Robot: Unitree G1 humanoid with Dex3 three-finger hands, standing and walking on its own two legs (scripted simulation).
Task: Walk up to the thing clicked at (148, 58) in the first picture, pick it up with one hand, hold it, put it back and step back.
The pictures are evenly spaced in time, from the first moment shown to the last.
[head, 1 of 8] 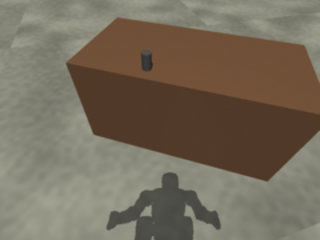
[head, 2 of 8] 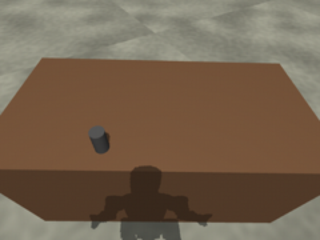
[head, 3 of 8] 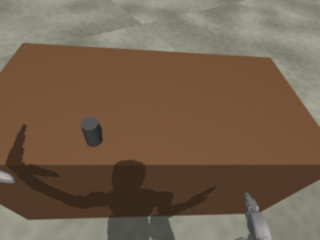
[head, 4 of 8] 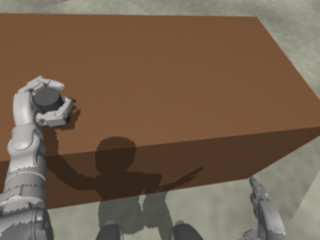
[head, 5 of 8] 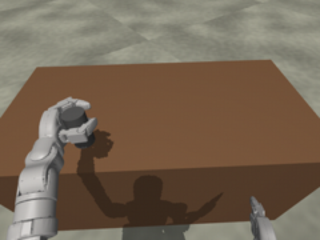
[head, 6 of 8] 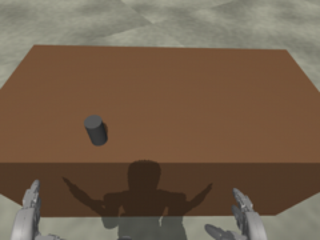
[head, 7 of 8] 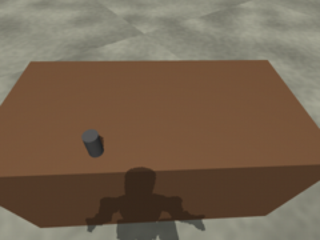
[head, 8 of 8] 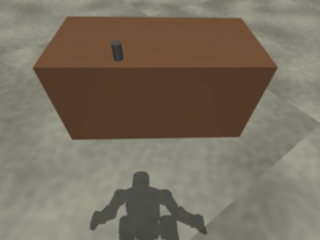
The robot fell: no
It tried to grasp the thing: yes
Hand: left
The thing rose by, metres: 0.25
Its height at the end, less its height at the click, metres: +0.00
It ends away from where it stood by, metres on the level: 0.01
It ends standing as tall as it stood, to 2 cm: yes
